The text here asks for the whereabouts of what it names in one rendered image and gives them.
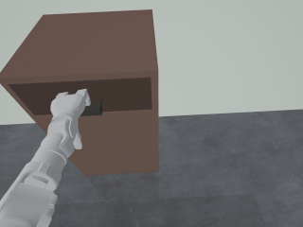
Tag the handle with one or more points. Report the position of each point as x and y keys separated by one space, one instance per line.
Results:
x=93 y=109

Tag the drawer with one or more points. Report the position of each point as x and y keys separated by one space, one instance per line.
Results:
x=133 y=94

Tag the cabinet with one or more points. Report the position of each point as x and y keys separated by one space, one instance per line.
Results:
x=94 y=46

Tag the robot left upper arm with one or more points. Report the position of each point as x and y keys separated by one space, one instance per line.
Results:
x=28 y=206

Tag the robot left forearm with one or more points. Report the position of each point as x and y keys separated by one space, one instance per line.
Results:
x=45 y=168

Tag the robot left hand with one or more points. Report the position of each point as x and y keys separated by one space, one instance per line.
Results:
x=71 y=104

